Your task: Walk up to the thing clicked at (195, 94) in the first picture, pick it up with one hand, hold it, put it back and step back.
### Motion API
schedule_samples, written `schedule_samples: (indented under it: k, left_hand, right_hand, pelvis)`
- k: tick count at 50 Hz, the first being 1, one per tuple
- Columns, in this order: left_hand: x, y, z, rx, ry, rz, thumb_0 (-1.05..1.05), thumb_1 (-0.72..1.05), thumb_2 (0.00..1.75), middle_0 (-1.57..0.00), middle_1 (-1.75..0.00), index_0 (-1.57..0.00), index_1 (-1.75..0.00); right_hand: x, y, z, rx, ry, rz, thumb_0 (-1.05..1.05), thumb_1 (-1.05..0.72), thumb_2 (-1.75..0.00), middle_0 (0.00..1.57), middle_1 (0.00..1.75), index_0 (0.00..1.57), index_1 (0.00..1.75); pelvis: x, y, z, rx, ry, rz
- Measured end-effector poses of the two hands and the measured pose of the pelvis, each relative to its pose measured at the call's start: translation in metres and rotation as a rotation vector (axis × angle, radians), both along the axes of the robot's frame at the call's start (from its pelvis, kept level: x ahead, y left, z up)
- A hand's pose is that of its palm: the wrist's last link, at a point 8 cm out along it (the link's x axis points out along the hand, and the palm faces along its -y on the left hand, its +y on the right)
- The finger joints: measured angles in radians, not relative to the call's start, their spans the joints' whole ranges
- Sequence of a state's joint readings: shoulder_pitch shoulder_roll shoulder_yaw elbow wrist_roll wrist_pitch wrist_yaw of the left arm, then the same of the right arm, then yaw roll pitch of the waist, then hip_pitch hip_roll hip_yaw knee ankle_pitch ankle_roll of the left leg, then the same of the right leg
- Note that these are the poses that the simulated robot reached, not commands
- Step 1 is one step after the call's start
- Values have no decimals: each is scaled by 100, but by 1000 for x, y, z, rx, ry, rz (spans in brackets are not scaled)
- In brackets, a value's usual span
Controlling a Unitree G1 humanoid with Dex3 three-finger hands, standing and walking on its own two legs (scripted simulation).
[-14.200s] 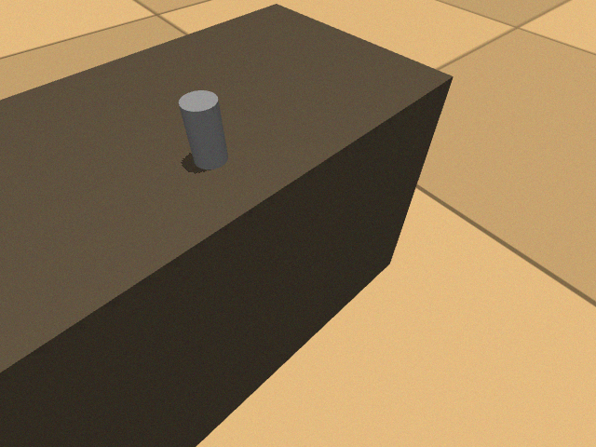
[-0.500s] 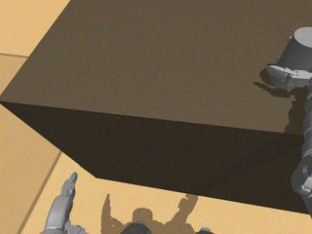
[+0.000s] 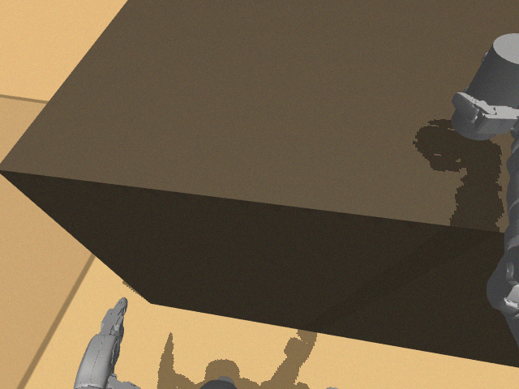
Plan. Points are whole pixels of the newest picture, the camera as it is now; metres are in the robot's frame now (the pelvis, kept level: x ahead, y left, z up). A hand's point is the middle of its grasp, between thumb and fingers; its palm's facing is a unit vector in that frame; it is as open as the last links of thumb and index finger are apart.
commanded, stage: settle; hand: right
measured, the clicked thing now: (496, 91) +0.50 -0.25 +0.17
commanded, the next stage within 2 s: lift in 0.46 s
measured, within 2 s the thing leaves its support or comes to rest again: neither
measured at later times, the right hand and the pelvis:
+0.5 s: hand (494, 74) +0.51 -0.24 +0.19, palm faces +0.24 +0.97 +0.01, open 9.2 cm; pelvis +0.01 +0.00 +0.01, yaw +0 degrees
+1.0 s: hand (508, 52) +0.49 -0.23 +0.23, palm faces +0.21 +0.98 +0.01, open 9.2 cm; pelvis +0.02 +0.00 +0.02, yaw +0 degrees
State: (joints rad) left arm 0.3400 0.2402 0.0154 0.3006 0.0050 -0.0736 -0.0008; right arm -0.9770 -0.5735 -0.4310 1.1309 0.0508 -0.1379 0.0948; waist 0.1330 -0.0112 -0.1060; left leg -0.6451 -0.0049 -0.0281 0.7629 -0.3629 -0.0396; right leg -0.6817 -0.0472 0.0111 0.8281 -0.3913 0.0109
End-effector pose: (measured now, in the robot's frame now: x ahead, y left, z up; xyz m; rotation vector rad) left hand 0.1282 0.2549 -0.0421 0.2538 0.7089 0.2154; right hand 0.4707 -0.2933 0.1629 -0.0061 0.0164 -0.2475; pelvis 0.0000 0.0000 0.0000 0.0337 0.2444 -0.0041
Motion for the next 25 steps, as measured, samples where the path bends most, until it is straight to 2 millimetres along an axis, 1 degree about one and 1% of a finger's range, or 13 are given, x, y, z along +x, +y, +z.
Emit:
schedule_samples:
  k: [5, 10, 18, 25]
  left_hand:
    - [0, 4, 1, 0, -2, 5, -1, -52, 5, -6, -6, -7, -6]
    - [4, 9, 6, 9, -22, 13, -1, -53, 5, -6, -5, -6, -6]
    - [6, 1, 3, -17, -11, -4, -1, -53, 5, -6, -5, -6, -5]
    - [3, 8, 1, -10, 8, 19, -1, -53, 6, -6, -5, -6, -6]
  right_hand:
    - [0, 5, 5, 16, 2, 14, -1, 28, -108, 73, 111, 76, 112]
    - [1, 8, 14, 27, -3, 10, -1, 29, -109, 74, 111, 76, 112]
    - [4, 9, 18, 12, 0, 5, -1, 29, -109, 73, 112, 76, 113]
    - [7, 9, 28, 15, -6, 4, -1, 29, -110, 72, 113, 75, 114]
  pelvis:
    - [1, 2, 2, -3, -10, 0]
    - [2, 3, 4, -6, -20, 1]
    - [4, 5, 7, -8, -21, 2]
    - [7, 3, 9, -8, -25, 4]
